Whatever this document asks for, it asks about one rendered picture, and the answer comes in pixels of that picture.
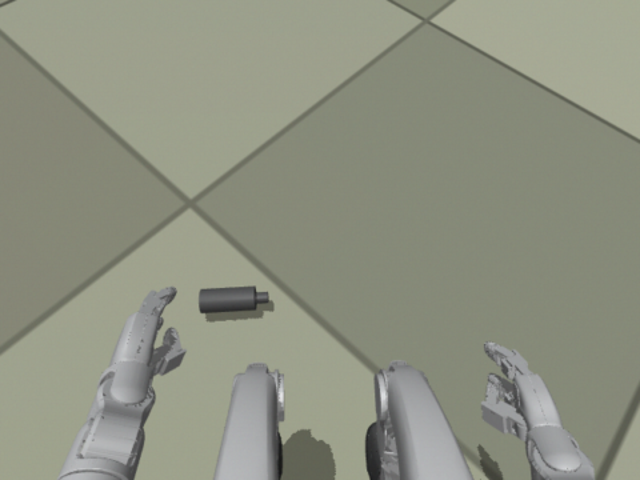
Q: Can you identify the right robot arm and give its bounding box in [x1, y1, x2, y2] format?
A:
[526, 426, 595, 480]

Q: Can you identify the right robot foot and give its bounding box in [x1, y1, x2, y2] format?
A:
[365, 422, 381, 480]

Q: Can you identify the right robot hand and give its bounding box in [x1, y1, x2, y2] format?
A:
[481, 341, 564, 444]

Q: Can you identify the bottle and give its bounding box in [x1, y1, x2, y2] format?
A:
[199, 286, 268, 313]

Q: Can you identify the left robot hand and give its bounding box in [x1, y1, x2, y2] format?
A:
[109, 287, 187, 376]

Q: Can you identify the left robot arm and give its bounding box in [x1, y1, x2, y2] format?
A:
[57, 361, 156, 480]

